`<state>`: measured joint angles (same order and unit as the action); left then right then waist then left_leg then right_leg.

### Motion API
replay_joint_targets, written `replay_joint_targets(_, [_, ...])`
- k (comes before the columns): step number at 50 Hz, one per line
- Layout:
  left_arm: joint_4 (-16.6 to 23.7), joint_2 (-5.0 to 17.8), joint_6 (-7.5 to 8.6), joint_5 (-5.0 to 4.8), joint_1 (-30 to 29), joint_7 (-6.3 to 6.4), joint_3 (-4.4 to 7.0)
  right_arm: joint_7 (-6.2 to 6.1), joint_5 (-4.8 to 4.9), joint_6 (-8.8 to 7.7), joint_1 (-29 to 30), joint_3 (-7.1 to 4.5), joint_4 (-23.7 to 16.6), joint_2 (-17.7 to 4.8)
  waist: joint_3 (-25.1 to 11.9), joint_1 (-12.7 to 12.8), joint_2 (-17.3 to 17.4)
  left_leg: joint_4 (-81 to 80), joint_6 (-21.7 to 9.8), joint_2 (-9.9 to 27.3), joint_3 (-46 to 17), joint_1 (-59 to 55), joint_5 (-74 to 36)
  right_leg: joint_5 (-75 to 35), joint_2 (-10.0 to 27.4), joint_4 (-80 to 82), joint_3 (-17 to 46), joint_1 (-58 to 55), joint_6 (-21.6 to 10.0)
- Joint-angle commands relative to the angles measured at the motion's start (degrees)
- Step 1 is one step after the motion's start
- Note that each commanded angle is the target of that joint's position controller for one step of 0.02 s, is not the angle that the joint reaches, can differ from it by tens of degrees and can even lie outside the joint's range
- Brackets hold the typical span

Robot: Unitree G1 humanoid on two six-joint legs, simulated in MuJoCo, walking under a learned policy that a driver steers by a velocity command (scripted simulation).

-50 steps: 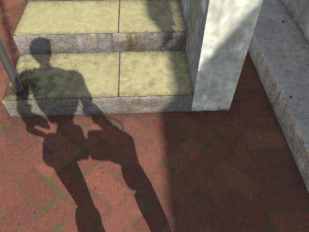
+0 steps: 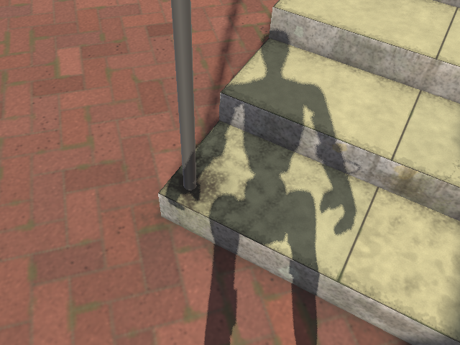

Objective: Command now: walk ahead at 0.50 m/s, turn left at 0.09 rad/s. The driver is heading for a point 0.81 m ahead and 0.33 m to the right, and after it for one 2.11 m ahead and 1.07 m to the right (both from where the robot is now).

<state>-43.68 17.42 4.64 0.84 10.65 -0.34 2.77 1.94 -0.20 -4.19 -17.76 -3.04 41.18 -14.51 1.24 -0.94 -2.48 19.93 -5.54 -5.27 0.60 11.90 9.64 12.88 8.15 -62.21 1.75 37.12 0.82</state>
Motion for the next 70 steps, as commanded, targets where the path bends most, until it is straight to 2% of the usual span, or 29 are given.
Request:
replay_joint_targets(1, [1.4,0.2,-2.72,3.17,4.3,-1.86,-0.13,-0.49,-1.19,-0.86,-2.6,-1.52,-0.4,-7.4,0.0,2.4,6.1,-10.3,-6.6,11.9,-5.0,1.1,-23.6,-7.4,-0.4,6.7,-4.0,-2.1,0.7])
replay_joint_targets(5, [2.9,0.9,-2.95,0.76,-3.0,-2.83,-0.33,-0.46,-1.15,-1.0,-3.7,-1.38,0.6,-7.6,1.2,-0.7,6.9,-12.3,-4.6,13.8,-2.8,-4.2,-16.8,-15.8,-1.8,17.6,-3.0,-1.7,-1.0])
replay_joint_targets(10, [5.1,1.9,-2.29,1.11,-8.2,-3.34,0.02,-2.04,-1.87,-1.05,-5.9,-1.57,3.5,-8.2,4.2,-1.9,5.6,-11.3,-4.4,18.8,-1.3,-16.0,-18.5,-10.3,-4.1,25.2,-2.4,1.5,-4.0])
replay_joint_targets(13, [4.2,2.2,-2.32,0.98,-4.2,-3.18,0.25,-2.56,-2.09,-1.1,-3.8,-1.88,4.2,-10.0,1.8,0.0,6.8,-2.1,-2.3,18.6,2.0,-18.7,-38.9,-1.9,-8.3,28.8,-6.4,-6.3,-7.2])
replay_joint_targets(15, [0.8,3.4,-1.67,1.67,7.9,-2.18,1.25,-2.79,-1.66,-0.51,-3.2,-1.73,4.5,-10.7,-6.1,5.1,5.0,18.0,-0.5,15.8,5.8,-16.9,-49.7,-2.5,-13.1,34.9,-8.3,-21.5,-10.2])
replay_joint_targets(16, [-0.6,8.3,-1.36,2.65,16.3,-1.57,2.8,-3.01,-0.67,-0.74,-3.7,-0.81,2.7,-9.0,-12.3,8.0,0.5,34.7,1.3,13.2,7.6,-3.0,-35.7,0.9,-4.2,36.3,4.5,-37.6,-14.5])
replay_joint_targets(17, [-0.6,15.0,-1.36,2.19,17.9,-1.35,4.81,-1.94,-0.33,-1.17,-5.8,0.14,0.1,-4.7,-15.2,5.3,-14.1,54.8,4.2,0.3,6.6,20.6,10.4,-4.3,10.7,41.2,35.5,-51.9,-23.2])
replay_joint_targets(18, [-1.0,11.7,-1.59,-0.36,15.8,-1.73,4.27,-2.12,-2.1,-1.15,-2.8,-0.15,0.9,-7.2,-15.6,5.3,-5.5,58.6,3.2,2.5,-4.4,26.4,17.0,-6.3,9.9,43.8,38.7,-52.8,-22.6])
replay_joint_targets(20, [-0.1,7.1,-2.0,-0.49,10.0,-1.29,3.18,-1.72,-1.51,-1.93,1.7,0.55,-0.1,-6.9,-4.4,3.3,3.7,52.2,3.4,8.0,-4.4,25.8,9.3,-14.0,6.5,45.6,24.9,-39.1,-19.3])
replay_joint_targets(24, [-0.8,5.7,-1.31,-0.98,8.6,-0.63,2.43,-1.45,-3.27,1.16,0.8,1.29,-0.2,-5.6,-3.2,0.0,1.1,44.8,6.7,9.2,-2.6,19.7,8.1,-28.9,0.4,48.1,15.3,-30.6,-17.0])
replay_joint_targets(34, [-1.7,7.6,-1.72,0.01,12.9,-0.08,3.55,-1.34,-1.98,0.39,16.8,2.58,-4.8,-4.5,-2.4,4.8,-3.1,18.0,7.6,5.4,0.0,17.3,-4.9,-29.5,-3.3,44.4,14.6,-31.6,-11.9])
replay_joint_targets(38, [0.7,8.1,-1.44,0.09,6.8,0.28,3.64,-2.72,-1.84,-0.45,6.3,1.65,-2.0,-6.8,-5.0,-1.8,-0.8,8.3,5.6,2.5,-0.9,1.1,-2.1,-37.2,-4.3,32.5,18.4,-28.3,-9.1])
replay_joint_targets(39, [1.4,6.8,-0.83,-0.74,4.7,-0.23,3.24,-3.52,-2.49,-1.04,-1.3,0.75,-0.6,-8.6,-8.6,-6.2,2.2,4.1,4.3,5.5,-2.4,-9.9,-4.6,-36.0,-8.1,20.6,16.1,-24.2,-7.7])
replay_joint_targets(40, [3.7,1.5,-0.3,-2.23,4.5,-0.28,1.76,-4.64,-3.91,-1.32,-8.2,-0.15,-0.5,-12.6,-14.4,-8.0,10.7,0.3,1.1,21.1,-17.7,-21.1,-5.5,-14.8,-11.9,3.6,10.1,-15.2,-5.9])
replay_joint_targets(41, [5.5,-0.5,-0.94,-1.88,10.7,-0.22,1.22,-4.61,-3.52,-0.2,-6.0,-1.55,-0.4,-17.2,-15.6,-1.8,18.7,-4.5,-4.8,31.7,-38.6,-25.8,-5.7,19.5,-18.0,-5.2,5.8,-0.5,-5.5])
replay_joint_targets(43, [3.6,3.9,-3.08,2.11,7.6,-0.28,1.58,-3.77,-2.41,0.73,-0.2,-0.38,-1.9,-7.3,-5.1,-1.4,4.7,-5.6,-7.1,27.6,-33.7,-13.8,27.0,13.2,-9.9,-17.7,4.0,6.2,-5.6])
replay_joint_targets(44, [4.6,2.8,-3.34,2.53,5.1,-0.94,1.48,-3.5,-2.22,0.75,1.9,0.3,-1.8,-5.4,0.0,-0.4,5.4,-7.7,-5.4,24.3,-27.0,-8.1,26.6,10.8,-8.6,-19.7,2.9,8.1,-5.2])
replay_joint_targets(48, [9.1,0.0,-4.55,1.77,-1.1,-2.24,0.73,-3.3,-2.31,-0.78,-1.8,-0.04,1.7,-6.0,2.9,0.2,6.4,-10.5,-3.7,20.0,-13.1,-3.4,12.5,4.3,-6.9,-28.6,2.1,14.7,-3.2])
replay_joint_targets(54, [19.2,-6.9,-5.94,1.06,-14.0,3.21,-2.31,-1.63,-2.74,-2.62,-9.6,0.84,9.0,-3.9,4.5,1.7,6.0,-12.8,-3.1,23.9,-5.0,-5.7,12.4,15.1,-8.3,-60.7,3.4,40.9,-6.3])
replay_joint_targets(58, [24.5,-8.5,-6.34,2.53,-20.9,1.74,-3.69,-2.63,-2.16,-2.56,-12.4,1.36,13.0,-3.4,4.7,1.1,4.2,-13.9,-1.1,17.9,3.0,-6.3,3.1,13.3,-6.9,-42.8,-3.5,38.7,-5.4])
replay_joint_targets(61, [26.0,-9.2,-6.43,1.96,-20.9,-0.3,-4.64,-4.31,-0.81,-1.25,-13.0,0.97,13.3,-4.3,-1.1,-1.0,7.0,-19.8,-4.1,18.4,8.1,-11.7,-18.3,12.5,-3.8,-19.8,-10.1,23.0,-6.6])
replay_joint_targets(62, [24.3,-9.0,-5.93,1.4,-18.3,-0.85,-4.48,-4.41,-0.54,-1.29,-9.6,1.43,11.3,-4.6,-2.8,0.1,4.7,-16.9,-4.3,18.1,12.0,-9.1,-43.1,12.5,-7.1,-10.7,-14.5,8.9,-8.1])
replay_joint_targets(64, [21.5,-7.0,-6.52,0.43,-9.6,-0.88,-3.19,-5.0,-0.55,-0.59,-10.6,-0.72,10.4,-13.5,-13.2,4.8,11.0,1.6,-4.6,23.0,11.9,-15.7,-90.7,18.1,-14.4,-5.8,-18.1,-6.1,-9.2])
replay_joint_targets(65, [18.3,-4.2,-6.48,-0.06,1.5,-1.19,-2.01,-3.95,0.02,-0.09,-8.2,-2.15,9.4,-16.5,-19.6,8.9,15.2,15.9,-3.0,23.9,11.2,-19.9,-95.9,17.9,-16.7,1.1,-14.3,-12.6,-11.6])
replay_joint_targets(66, [17.3,-0.4,-5.74,0.43,7.8,-1.1,-0.28,-2.7,0.79,-0.72,-6.1,-2.58,7.2,-16.0,-24.5,12.6,16.8,33.5,0.4,22.1,11.2,-12.6,-78.7,14.3,-13.9,11.0,-0.9,-24.4,-14.3])
replay_joint_targets(67, [16.0,7.9,-4.92,-0.18,5.2,-0.26,2.44,-0.36,0.66,-1.76,-3.8,-1.06,0.5,-7.8,-24.9,9.2,-5.1,61.5,6.2,7.6,9.2,16.6,-4.4,6.1,2.7,29.9,35.3,-38.3,-20.9])
replay_joint_targets(68, [15.6,10.8,-5.73,0.1,3.4,0.95,4.54,0.97,-2.02,-2.49,-5.1,-1.91,-1.3,-7.2,-29.3,6.8,-4.9,79.3,5.3,4.0,-6.2,25.4,4.5,-8.5,7.3,40.3,57.5,-41.2,-21.7])
replay_joint_targets(69, [7.9,11.6,-3.38,1.94,19.4,-1.16,2.88,2.23,0.05,-2.57,-2.6,-1.98,-2.5,-5.3,-16.7,11.3,-1.5,87.3,3.6,-0.4,-23.7,42.9,-5.8,-7.7,4.5,36.3,49.1,-39.7,-12.8])
replay_joint_targets(70, [2.4,9.4,-1.05,1.37,16.2,-3.12,2.98,1.8,-1.48,-3.32,-0.4,-1.56,-4.2,-6.1,-10.6,6.3,0.3,91.6,3.4,1.0,-18.8,47.0,-4.6,-17.7,3.9,33.8,37.5,-35.2,-11.4])
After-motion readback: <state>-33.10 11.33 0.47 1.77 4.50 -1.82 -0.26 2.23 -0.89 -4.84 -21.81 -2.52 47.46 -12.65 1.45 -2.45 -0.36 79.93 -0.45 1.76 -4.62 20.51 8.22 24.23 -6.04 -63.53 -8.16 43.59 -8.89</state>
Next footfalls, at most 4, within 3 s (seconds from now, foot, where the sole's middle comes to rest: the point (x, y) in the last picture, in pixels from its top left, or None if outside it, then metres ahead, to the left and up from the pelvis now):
0.30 right None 0.32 -0.13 -0.78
0.80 left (237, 309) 0.58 -0.03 -0.78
1.30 right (360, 249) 0.71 -0.39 -0.65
1.94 left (388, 133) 1.07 -0.52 -0.52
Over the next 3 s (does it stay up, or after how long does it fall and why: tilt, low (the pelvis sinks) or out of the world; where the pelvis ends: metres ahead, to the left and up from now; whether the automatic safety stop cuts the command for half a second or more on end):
stays up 1.01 -0.54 0.25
